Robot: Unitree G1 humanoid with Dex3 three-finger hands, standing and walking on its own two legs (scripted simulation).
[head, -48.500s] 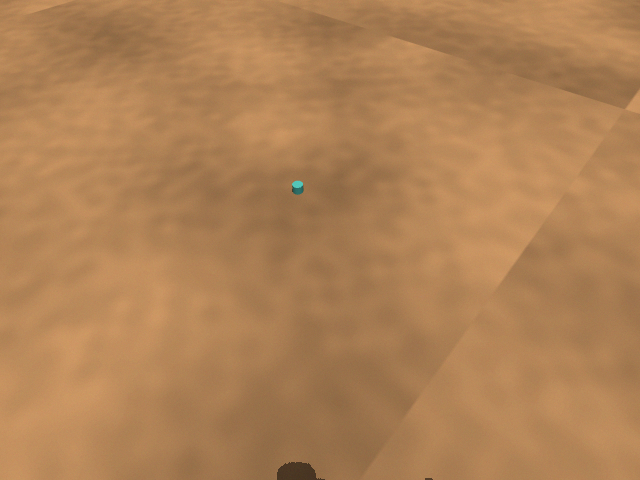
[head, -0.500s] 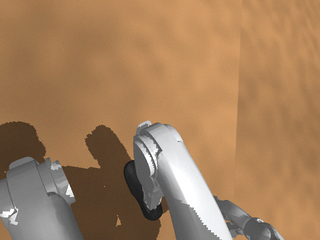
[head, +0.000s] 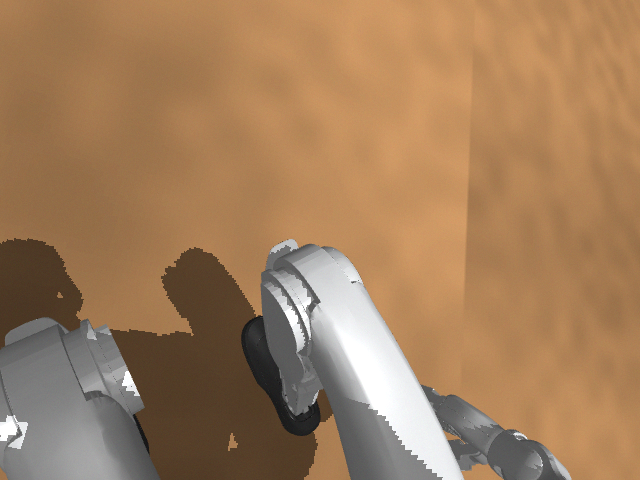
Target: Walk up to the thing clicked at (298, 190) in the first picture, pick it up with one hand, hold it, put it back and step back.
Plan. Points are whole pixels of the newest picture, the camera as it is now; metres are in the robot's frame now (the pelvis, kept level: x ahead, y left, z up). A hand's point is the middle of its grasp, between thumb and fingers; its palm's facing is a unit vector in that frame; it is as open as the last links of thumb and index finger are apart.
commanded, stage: open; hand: left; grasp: from above
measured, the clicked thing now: out of the picture +0.43 +0.34 -0.28
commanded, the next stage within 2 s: withdraw in 0.34 s
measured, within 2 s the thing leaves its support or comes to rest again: neither
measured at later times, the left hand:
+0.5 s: hand out of the picture +0.41 +0.33 -0.25, palm faces -0.41 -0.15 -0.90, open 13.1 cm
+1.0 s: hand out of the picture +0.41 +0.35 -0.09, palm faces -0.42 -0.12 -0.90, open 13.9 cm
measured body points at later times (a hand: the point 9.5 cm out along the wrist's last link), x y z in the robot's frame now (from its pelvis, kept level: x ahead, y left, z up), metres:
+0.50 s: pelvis +0.00 +0.00 +0.00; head +0.25 +0.14 +0.34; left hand +0.43 +0.33 -0.20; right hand +0.08 -0.25 -0.05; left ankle +0.07 +0.13 -0.26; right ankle +0.12 -0.11 -0.26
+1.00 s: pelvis +0.00 -0.01 +0.04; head +0.20 +0.07 +0.44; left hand +0.43 +0.36 -0.04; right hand +0.13 -0.25 -0.07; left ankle +0.07 +0.13 -0.26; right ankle +0.12 -0.11 -0.26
